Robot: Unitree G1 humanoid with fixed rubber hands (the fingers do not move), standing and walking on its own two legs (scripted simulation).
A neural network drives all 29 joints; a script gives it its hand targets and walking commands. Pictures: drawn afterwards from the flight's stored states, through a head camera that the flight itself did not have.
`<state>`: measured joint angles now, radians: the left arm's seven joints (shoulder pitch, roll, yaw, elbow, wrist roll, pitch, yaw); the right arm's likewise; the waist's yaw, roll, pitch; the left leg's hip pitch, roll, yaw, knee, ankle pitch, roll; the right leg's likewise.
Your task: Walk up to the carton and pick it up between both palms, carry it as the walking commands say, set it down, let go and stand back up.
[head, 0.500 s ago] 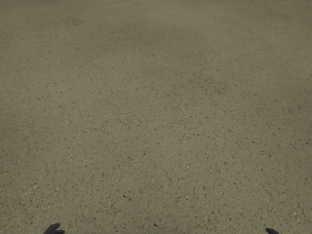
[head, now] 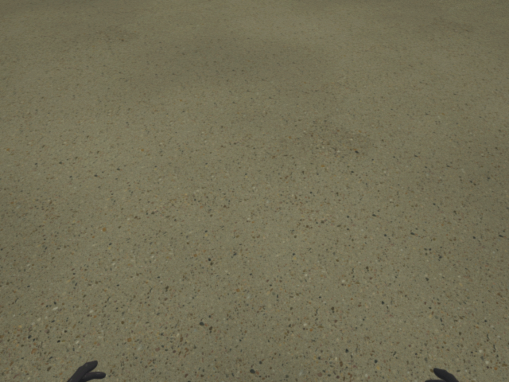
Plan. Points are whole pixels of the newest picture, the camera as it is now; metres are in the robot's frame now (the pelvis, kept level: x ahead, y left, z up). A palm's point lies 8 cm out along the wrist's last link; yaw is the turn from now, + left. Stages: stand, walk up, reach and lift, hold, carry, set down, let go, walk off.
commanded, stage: stand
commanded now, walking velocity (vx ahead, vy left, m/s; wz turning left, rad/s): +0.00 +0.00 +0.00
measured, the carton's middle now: out of the picture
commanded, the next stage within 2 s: walk up in 0.30 s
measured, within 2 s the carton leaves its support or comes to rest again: neither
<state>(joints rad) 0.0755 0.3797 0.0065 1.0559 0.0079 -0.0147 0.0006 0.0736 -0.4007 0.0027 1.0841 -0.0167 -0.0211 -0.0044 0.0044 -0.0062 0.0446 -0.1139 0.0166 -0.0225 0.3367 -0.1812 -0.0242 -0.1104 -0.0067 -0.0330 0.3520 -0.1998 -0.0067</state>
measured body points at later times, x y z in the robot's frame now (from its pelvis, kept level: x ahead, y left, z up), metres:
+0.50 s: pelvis +0.00 +0.00 +0.00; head +0.01 +0.00 +0.45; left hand +0.11 +0.32 -0.12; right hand +0.11 -0.32 -0.11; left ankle +0.00 +0.14 -0.75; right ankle +0.00 -0.11 -0.75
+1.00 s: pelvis +0.02 -0.11 -0.02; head +0.04 -0.13 +0.43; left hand +0.33 +0.10 -0.08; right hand -0.03 -0.50 -0.10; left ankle +0.12 -0.04 -0.73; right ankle +0.04 -0.27 -0.75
